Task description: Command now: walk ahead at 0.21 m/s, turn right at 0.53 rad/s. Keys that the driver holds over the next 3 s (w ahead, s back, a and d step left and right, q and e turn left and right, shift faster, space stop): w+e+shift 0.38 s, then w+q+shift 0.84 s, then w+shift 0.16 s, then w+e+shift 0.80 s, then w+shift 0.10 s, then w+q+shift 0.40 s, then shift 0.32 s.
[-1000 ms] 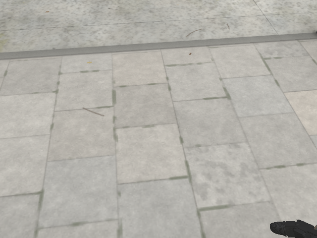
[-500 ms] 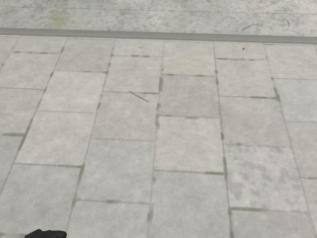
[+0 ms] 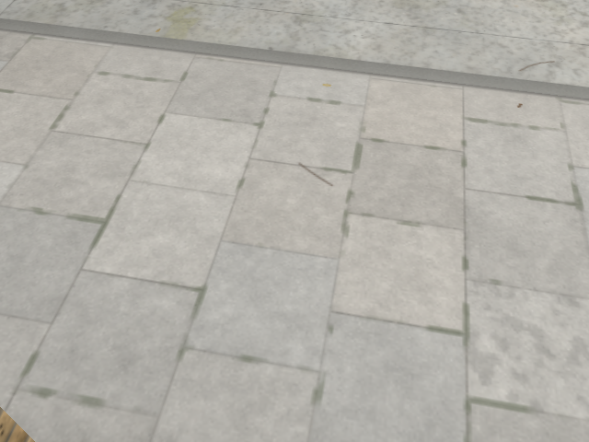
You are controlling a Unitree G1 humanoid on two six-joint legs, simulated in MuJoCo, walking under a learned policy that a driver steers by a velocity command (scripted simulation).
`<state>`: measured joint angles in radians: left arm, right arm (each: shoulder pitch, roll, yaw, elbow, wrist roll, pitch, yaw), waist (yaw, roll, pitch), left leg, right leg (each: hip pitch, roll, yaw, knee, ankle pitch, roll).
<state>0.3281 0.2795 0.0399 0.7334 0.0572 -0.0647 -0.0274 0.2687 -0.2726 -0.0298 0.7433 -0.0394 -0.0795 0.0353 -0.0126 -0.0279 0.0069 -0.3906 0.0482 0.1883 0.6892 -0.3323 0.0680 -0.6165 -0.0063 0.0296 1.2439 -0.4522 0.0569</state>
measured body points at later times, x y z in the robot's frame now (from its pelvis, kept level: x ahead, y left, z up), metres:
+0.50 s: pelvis +0.07 -0.12 -0.08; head +0.08 -0.14 +0.37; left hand +0.19 +0.13 -0.21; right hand +0.12 -0.41 -0.20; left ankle +0.15 +0.03 -0.66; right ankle +0.00 -0.18 -0.72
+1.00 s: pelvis +0.34 -0.21 -0.27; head +0.34 -0.17 +0.18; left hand +0.58 -0.05 -0.37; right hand +0.19 -0.41 -0.39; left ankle +0.21 -0.13 -0.93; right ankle +0.50 -0.44 -0.91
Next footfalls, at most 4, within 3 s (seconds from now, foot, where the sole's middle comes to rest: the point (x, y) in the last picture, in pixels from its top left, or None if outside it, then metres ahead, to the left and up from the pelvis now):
0.32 right None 0.04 -0.20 -0.75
0.76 left None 0.25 -0.14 -0.96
1.18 right None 0.62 -0.40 -1.18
1.54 left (337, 345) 0.94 -0.13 -1.17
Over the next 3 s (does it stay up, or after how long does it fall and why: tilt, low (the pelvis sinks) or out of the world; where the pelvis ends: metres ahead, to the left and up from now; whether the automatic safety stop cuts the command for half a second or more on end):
stays up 2.08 -0.44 -0.41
